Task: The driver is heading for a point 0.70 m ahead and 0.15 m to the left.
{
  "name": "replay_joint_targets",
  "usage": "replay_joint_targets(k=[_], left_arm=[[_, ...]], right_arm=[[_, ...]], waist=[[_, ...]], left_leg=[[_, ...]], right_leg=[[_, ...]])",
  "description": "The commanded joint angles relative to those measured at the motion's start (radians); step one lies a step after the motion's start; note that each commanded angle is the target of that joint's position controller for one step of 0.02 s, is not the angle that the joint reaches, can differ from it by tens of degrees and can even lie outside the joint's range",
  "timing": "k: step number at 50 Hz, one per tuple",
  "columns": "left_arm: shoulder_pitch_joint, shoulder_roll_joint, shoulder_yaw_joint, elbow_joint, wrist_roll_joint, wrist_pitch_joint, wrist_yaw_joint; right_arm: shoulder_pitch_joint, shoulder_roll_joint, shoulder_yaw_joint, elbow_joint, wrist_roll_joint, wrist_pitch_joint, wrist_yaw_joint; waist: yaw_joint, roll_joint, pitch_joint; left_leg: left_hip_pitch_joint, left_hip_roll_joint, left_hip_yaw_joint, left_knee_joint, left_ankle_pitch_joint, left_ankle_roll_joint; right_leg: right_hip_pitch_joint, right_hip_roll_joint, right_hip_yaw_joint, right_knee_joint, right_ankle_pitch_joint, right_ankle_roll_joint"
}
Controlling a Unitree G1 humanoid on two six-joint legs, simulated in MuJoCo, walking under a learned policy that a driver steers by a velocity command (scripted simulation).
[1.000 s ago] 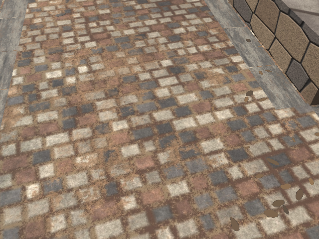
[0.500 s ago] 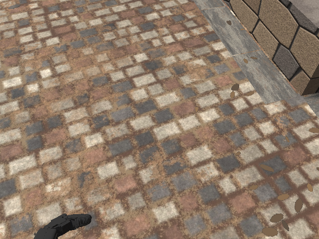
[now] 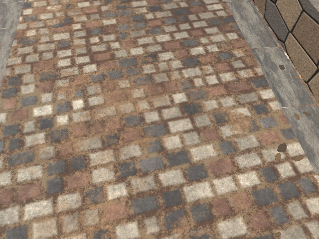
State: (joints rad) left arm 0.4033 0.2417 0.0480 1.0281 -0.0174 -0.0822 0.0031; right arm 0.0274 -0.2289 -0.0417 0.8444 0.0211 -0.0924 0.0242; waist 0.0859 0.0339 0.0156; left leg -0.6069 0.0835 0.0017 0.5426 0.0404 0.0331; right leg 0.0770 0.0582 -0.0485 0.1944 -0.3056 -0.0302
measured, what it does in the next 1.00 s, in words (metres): walks ahead: left foot, then right foot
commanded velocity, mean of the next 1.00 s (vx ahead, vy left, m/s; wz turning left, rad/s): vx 0.49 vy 0.00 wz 0.11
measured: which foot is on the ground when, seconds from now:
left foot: up 0.00-0.04, down 0.06-0.66, up 0.68-1.00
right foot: down 0.00-0.06, up 0.08-0.62, down 0.64-1.00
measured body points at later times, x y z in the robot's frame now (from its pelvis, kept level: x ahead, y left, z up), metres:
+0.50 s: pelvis +0.28 +0.04 +0.01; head +0.30 +0.04 +0.46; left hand +0.47 +0.28 -0.10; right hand +0.25 -0.23 -0.13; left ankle +0.19 +0.12 -0.74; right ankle +0.48 -0.13 -0.69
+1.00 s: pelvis +0.56 -0.02 +0.01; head +0.58 -0.02 +0.46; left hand +0.54 +0.25 -0.13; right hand +0.73 -0.26 -0.11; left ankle +0.71 +0.18 -0.67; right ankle +0.51 -0.11 -0.74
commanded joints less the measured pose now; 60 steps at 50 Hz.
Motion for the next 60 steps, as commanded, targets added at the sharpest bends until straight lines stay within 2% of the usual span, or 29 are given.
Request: replay_joint_targets(k=[1, 3, 4, 5, 6, 7, 8, 10, 12, 15, 21, 27, 30, 31, 32, 33, 34, 35, 37, 38, 40, 43, 46, 52, 55, 57, 58, 59, 60], left_arm=[[0.017, 0.177, 0.039, -0.024, -0.002, 0.010, 0.009], [-0.020, 0.156, 0.030, -0.042, 0.007, 0.020, 0.008], [0.000, 0.116, 0.011, -0.069, 0.028, 0.018, 0.008], [0.131, -0.028, -0.027, -0.061, 0.012, -0.006, -0.006], [0.055, 0.097, -0.001, -0.057, -0.015, -0.030, -0.009], [-0.046, 0.148, 0.013, -0.088, -0.033, -0.044, -0.011], [-0.094, 0.143, 0.014, -0.096, -0.028, -0.047, -0.003], [-0.095, 0.115, 0.024, -0.094, -0.006, -0.027, 0.003], [-0.072, 0.074, 0.022, -0.087, -0.004, -0.004, 0.004], [-0.167, 0.077, 0.028, -0.122, 0.006, 0.009, 0.008], [-0.377, 0.051, 0.019, -0.184, 0.007, -0.004, -0.007], [-0.514, 0.060, 0.010, -0.245, -0.005, -0.020, -0.040], [-0.417, 0.108, 0.030, -0.230, -0.006, -0.028, -0.048], [-0.284, 0.142, 0.051, -0.190, -0.003, -0.028, -0.044], [-0.095, 0.200, 0.075, -0.140, 0.007, -0.028, -0.034], [0.052, 0.300, 0.101, -0.112, 0.024, -0.022, -0.027], [0.057, 0.231, 0.076, -0.110, 0.017, -0.020, -0.027], [-0.027, 0.175, 0.058, -0.118, 0.009, -0.023, -0.025], [-0.187, 0.100, 0.035, -0.143, 0.014, -0.030, -0.026], [-0.225, 0.074, 0.028, -0.141, 0.023, -0.037, -0.028], [-0.230, 0.068, 0.030, -0.124, 0.031, -0.042, -0.029], [-0.203, 0.106, 0.041, -0.102, 0.037, -0.048, -0.013], [-0.178, 0.119, 0.043, -0.093, 0.038, -0.043, 0.005], [-0.093, 0.146, 0.038, -0.052, 0.016, -0.007, 0.023], [-0.108, 0.179, 0.049, -0.040, -0.001, 0.014, 0.025], [-0.130, 0.175, 0.049, -0.042, -0.005, 0.024, 0.025], [-0.102, 0.147, 0.036, -0.062, 0.021, 0.017, 0.023], [0.049, 0.008, -0.012, -0.047, 0.037, 0.011, 0.001], [0.036, 0.071, 0.006, -0.011, 0.007, 0.010, -0.009]], right_arm=[[-0.048, -0.109, -0.026, -0.081, 0.004, -0.024, 0.014], [0.228, -0.189, -0.069, -0.001, 0.001, -0.024, 0.005], [0.415, -0.273, -0.089, 0.033, -0.013, -0.019, -0.006], [0.444, -0.308, -0.092, 0.055, -0.021, -0.017, 0.006], [0.408, -0.201, -0.064, 0.044, -0.014, -0.021, 0.008], [0.315, -0.160, -0.050, 0.025, -0.012, -0.023, 0.005], [0.232, -0.143, -0.042, 0.007, -0.017, -0.024, 0.006], [0.182, -0.101, -0.030, 0.009, -0.032, -0.028, 0.011], [0.208, -0.103, -0.031, 0.029, -0.028, -0.031, 0.011], [0.255, -0.143, -0.041, 0.053, -0.026, -0.030, -0.006], [0.344, -0.154, -0.039, 0.089, -0.015, -0.014, -0.029], [0.423, -0.166, -0.048, 0.140, -0.006, 0.012, -0.037], [0.381, -0.189, -0.057, 0.134, -0.005, 0.025, -0.042], [0.358, -0.182, -0.054, 0.129, -0.006, 0.030, -0.042], [0.356, -0.149, -0.038, 0.112, -0.014, 0.031, -0.040], [0.473, -0.036, -0.004, 0.101, -0.017, 0.015, -0.029], [0.464, -0.046, -0.002, 0.117, -0.001, -0.009, -0.025], [0.371, -0.143, -0.031, 0.091, 0.031, -0.022, -0.024], [0.275, -0.145, -0.041, 0.068, 0.025, -0.016, -0.038], [0.294, -0.129, -0.049, 0.076, 0.017, 0.001, -0.043], [0.342, -0.072, -0.046, 0.092, 0.016, 0.031, -0.042], [0.284, -0.074, -0.054, 0.063, 0.012, 0.050, -0.045], [0.210, -0.072, -0.057, 0.034, 0.003, 0.043, -0.034], [0.034, -0.018, -0.024, -0.040, -0.022, 0.032, 0.001], [0.069, -0.069, -0.035, -0.053, -0.023, 0.032, 0.011], [0.233, -0.149, -0.069, -0.007, -0.028, 0.023, 0.007], [0.327, -0.235, -0.088, 0.009, -0.047, 0.025, -0.009], [0.313, -0.245, -0.073, 0.015, -0.058, 0.030, -0.017], [0.334, -0.157, -0.048, 0.013, -0.041, 0.033, -0.010]], waist=[[-0.061, -0.109, 0.041], [-0.198, -0.106, -0.134], [-0.242, 0.035, -0.295], [-0.160, 0.296, -0.411], [-0.189, 0.169, -0.338], [-0.175, 0.113, -0.198], [-0.141, 0.017, -0.129], [-0.085, 0.018, -0.070], [-0.066, 0.027, -0.052], [-0.074, 0.012, 0.000], [-0.132, 0.020, 0.046], [-0.158, 0.026, 0.086], [-0.085, 0.062, 0.014], [-0.013, 0.060, -0.065], [0.058, 0.023, -0.193], [0.038, -0.196, -0.360], [0.045, -0.253, -0.430], [0.037, -0.197, -0.270], [-0.029, -0.097, -0.088], [-0.066, -0.121, -0.052], [-0.096, -0.134, -0.028], [-0.102, -0.104, 0.017], [-0.088, -0.090, 0.033], [-0.039, -0.072, 0.054], [-0.082, -0.119, 0.006], [-0.175, -0.084, -0.094], [-0.189, 0.029, -0.226], [-0.096, 0.226, -0.389], [-0.131, 0.098, -0.485]], left_leg=[[0.038, -0.031, 0.017, -0.041, -0.096, 0.039], [0.431, -0.072, 0.048, -0.049, -0.087, 0.094], [0.749, 0.141, -0.206, -0.031, -0.092, 0.163], [1.030, 0.329, -0.697, -0.188, -0.308, 0.314], [0.979, 0.293, -0.700, -0.243, -0.390, 0.267], [0.841, 0.262, -0.538, -0.256, -0.315, 0.221], [0.693, 0.227, -0.420, -0.281, -0.181, 0.203], [0.522, 0.163, -0.277, -0.339, -0.056, 0.186], [0.470, 0.142, -0.214, -0.381, -0.009, 0.198], [0.466, 0.141, -0.162, -0.421, 0.034, 0.208], [0.505, 0.096, -0.063, -0.444, 0.004, 0.162], [0.689, 0.170, -0.067, -0.367, 0.060, 0.155], [0.723, 0.178, -0.054, -0.238, 0.351, 0.126], [0.690, 0.137, -0.019, -0.086, 0.485, 0.103], [0.516, 0.083, 0.004, 0.158, 0.372, 0.071], [0.089, -0.080, 0.047, 0.576, -0.086, -0.006], [-0.049, -0.137, -0.115, 0.750, -0.616, 0.000], [-0.137, -0.077, -0.150, 0.816, -0.577, 0.019], [-0.088, 0.021, -0.102, 0.712, -0.405, 0.026], [-0.023, 0.052, -0.108, 0.658, -0.353, 0.027], [0.047, 0.065, -0.105, 0.630, -0.306, 0.025], [-0.045, 0.066, -0.126, 0.556, -0.185, 0.012], [-0.101, 0.050, -0.124, 0.401, -0.033, 0.002], [0.020, -0.016, 0.024, 0.083, 0.036, 0.004], [0.087, -0.059, 0.039, 0.025, -0.093, 0.042], [0.326, -0.106, 0.055, -0.124, 0.101, 0.085], [0.612, 0.052, -0.114, -0.038, 0.608, 0.138], [0.926, 0.324, -0.433, 0.013, 0.921, 0.363], [0.874, 0.311, -0.466, -0.035, 0.781, 0.373]], right_leg=[[0.025, -0.321, 0.123, 0.067, 0.555, -0.139], [-0.068, -0.240, 0.056, 0.390, 0.774, -0.090], [-0.296, -0.167, 0.008, 0.733, 0.447, -0.054], [-0.670, 0.017, 0.077, 1.028, -0.242, -0.006], [-0.777, -0.043, 0.189, 1.134, -0.258, -0.028], [-0.823, -0.092, 0.164, 1.131, -0.162, -0.045], [-0.777, -0.145, 0.138, 1.085, -0.066, -0.041], [-0.677, -0.199, 0.135, 0.991, 0.022, -0.032], [-0.648, -0.208, 0.120, 0.937, 0.045, -0.020], [-0.746, -0.219, 0.110, 0.812, 0.153, 0.007], [-0.751, -0.175, 0.063, 0.474, 0.419, 0.019], [-0.786, -0.144, 0.054, 0.336, 0.332, -0.016], [-0.600, -0.088, 0.012, 0.307, 0.234, -0.058], [-0.413, -0.053, -0.016, 0.290, 0.248, -0.084], [-0.100, -0.131, 0.070, 0.327, 0.276, -0.133], [0.327, -0.409, 0.508, 0.290, 0.136, -0.286], [0.360, -0.481, 0.771, 0.135, 0.053, -0.310], [0.226, -0.449, 0.623, 0.114, 0.015, -0.247], [-0.082, -0.376, 0.367, 0.039, 0.096, -0.178], [-0.177, -0.338, 0.276, 0.001, 0.128, -0.152], [-0.271, -0.309, 0.176, -0.050, 0.179, -0.148], [-0.270, -0.307, 0.074, -0.083, 0.278, -0.155], [-0.218, -0.296, -0.007, -0.088, 0.344, -0.139], [-0.145, -0.293, -0.114, 0.025, 0.720, -0.128], [-0.043, -0.324, -0.089, 0.158, 0.881, -0.110], [-0.047, -0.255, -0.115, 0.407, 0.868, -0.046], [-0.234, -0.195, -0.128, 0.654, 0.545, 0.006], [-0.534, -0.051, -0.054, 0.987, -0.368, 0.066], [-0.517, -0.068, 0.135, 1.051, -0.430, 0.068]])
